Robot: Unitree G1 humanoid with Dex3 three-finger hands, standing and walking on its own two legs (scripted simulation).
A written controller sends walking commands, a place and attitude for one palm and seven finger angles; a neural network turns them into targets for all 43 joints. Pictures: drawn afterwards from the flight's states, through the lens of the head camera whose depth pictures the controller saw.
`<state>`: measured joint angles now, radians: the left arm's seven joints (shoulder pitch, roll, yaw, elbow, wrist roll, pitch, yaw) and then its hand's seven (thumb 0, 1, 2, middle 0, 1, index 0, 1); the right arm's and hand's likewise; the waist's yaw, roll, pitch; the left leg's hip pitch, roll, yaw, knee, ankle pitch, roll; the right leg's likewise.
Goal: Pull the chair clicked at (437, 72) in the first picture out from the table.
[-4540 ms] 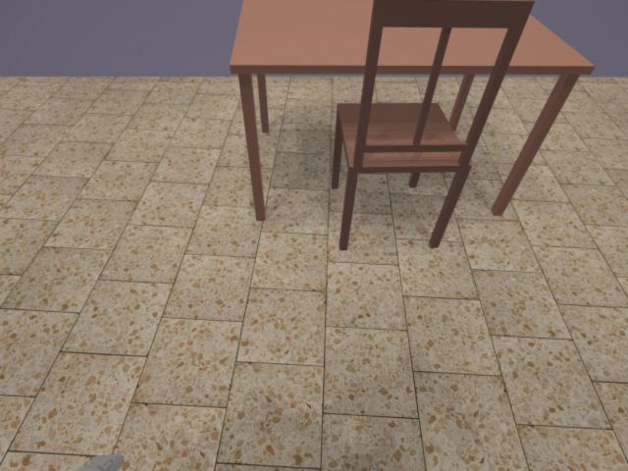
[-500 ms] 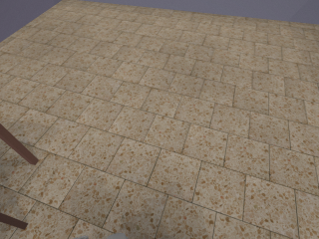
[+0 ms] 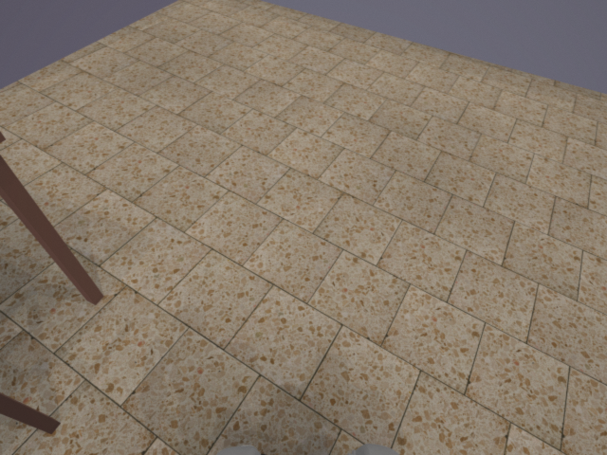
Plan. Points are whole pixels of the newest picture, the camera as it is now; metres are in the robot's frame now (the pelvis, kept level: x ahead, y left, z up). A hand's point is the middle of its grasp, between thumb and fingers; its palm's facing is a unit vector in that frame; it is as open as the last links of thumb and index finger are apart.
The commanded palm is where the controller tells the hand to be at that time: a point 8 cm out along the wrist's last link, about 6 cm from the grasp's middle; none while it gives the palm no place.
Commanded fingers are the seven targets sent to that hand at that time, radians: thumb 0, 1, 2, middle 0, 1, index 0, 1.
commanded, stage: turn to face it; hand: left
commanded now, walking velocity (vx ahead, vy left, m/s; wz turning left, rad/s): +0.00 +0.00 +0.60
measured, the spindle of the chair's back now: out of the picture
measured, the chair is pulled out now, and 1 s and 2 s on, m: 0.00 0.00 0.00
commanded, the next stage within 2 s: take the last steps up to it in 1.82 s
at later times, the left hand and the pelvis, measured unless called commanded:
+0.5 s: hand out of the picture +0.04 +0.14 -0.13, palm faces +0.31 -0.90 -0.29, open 7.4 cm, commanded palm none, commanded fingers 0.00 0.90 0.90 -0.20 -0.30 -0.20 -0.30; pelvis +0.01 -0.08 +0.01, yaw +18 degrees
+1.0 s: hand out of the picture -0.09 +0.16 -0.15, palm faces +0.62 -0.73 -0.29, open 7.4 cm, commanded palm none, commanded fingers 0.00 0.90 0.90 -0.20 -0.30 -0.20 -0.30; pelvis -0.01 -0.07 +0.01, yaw +36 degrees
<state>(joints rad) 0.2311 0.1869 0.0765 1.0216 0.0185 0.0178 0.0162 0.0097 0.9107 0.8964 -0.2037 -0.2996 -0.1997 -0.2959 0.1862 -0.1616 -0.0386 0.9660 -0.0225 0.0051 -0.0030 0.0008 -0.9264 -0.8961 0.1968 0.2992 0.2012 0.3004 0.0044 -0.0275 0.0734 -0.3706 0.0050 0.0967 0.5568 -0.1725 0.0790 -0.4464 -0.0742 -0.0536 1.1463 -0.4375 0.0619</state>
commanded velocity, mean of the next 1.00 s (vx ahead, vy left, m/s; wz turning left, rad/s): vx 0.00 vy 0.00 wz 0.60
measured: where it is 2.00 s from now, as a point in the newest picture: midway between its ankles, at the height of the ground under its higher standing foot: outside the picture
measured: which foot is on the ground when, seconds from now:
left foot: down 0.00-0.34, up 0.36-0.76, down 0.78-1.00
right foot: up 0.00-0.32, down 0.34-0.78, up 0.80-1.00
